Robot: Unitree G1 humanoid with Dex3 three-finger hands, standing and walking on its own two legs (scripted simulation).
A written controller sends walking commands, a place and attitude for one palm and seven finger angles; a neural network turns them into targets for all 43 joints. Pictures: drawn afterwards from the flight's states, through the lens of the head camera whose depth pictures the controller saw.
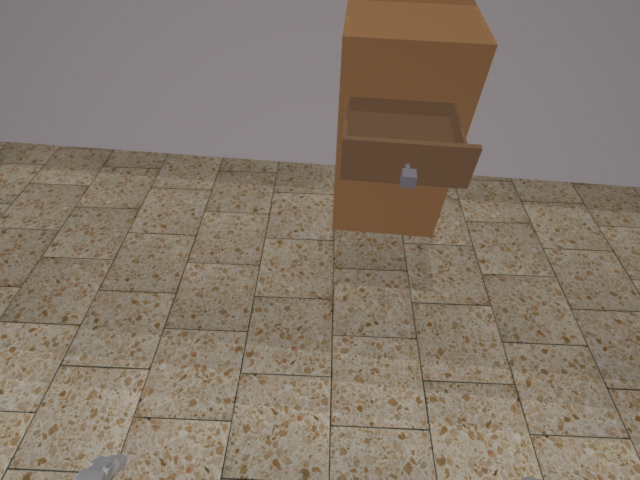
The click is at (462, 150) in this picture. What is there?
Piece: drawer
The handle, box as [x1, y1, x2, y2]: [400, 163, 416, 188]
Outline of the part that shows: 406,163 405,167 402,168 400,176 400,187 414,188 416,180 416,170 410,169 409,164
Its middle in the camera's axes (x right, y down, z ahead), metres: +0.25 -0.18 +1.11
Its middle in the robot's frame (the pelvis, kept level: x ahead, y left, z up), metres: +0.94 -0.21 -0.22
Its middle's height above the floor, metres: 0.55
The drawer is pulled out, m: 0.24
